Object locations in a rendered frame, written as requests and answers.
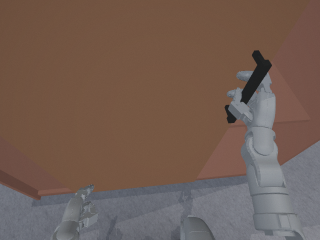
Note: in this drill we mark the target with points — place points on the wardrobe door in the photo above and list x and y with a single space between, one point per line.
18 165
125 94

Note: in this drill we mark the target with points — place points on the handle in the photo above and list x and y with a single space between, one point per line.
262 68

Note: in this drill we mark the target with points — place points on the robot right thigh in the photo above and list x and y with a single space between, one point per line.
194 228

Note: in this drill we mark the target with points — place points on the right robot forearm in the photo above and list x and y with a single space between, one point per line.
273 209

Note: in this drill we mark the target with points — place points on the left robot forearm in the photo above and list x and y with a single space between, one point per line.
67 230

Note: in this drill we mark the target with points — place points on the right robot hand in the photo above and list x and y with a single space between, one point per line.
262 105

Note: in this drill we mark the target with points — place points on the left robot hand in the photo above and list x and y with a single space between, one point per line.
76 208

